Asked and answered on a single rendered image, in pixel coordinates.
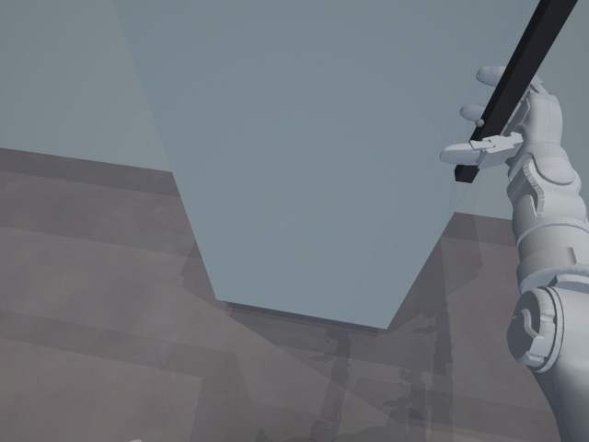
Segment robot right forearm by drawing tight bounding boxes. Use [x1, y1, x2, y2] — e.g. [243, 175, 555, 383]
[507, 143, 589, 296]

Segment handle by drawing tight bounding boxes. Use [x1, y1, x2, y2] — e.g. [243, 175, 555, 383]
[454, 0, 578, 183]

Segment fridge door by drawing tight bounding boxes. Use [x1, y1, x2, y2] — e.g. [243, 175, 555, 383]
[112, 0, 540, 329]

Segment robot right upper arm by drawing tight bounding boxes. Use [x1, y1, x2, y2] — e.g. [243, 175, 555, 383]
[507, 285, 589, 442]

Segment right robot hand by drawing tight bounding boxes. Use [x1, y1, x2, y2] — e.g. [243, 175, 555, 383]
[440, 65, 562, 169]

